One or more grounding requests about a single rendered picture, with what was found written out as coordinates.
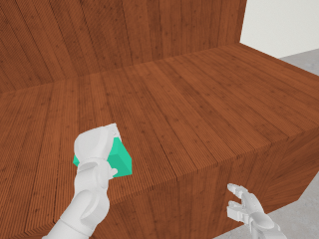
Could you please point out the table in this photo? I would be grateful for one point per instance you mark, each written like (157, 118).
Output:
(195, 108)

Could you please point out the robot right hand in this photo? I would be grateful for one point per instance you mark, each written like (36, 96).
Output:
(249, 204)

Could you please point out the right robot forearm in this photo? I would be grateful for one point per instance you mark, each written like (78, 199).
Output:
(262, 227)

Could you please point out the sponge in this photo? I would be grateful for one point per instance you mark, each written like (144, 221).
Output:
(118, 158)

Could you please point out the left robot forearm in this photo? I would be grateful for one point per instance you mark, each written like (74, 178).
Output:
(90, 204)

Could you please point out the robot left hand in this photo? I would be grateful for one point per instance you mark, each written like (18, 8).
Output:
(97, 143)

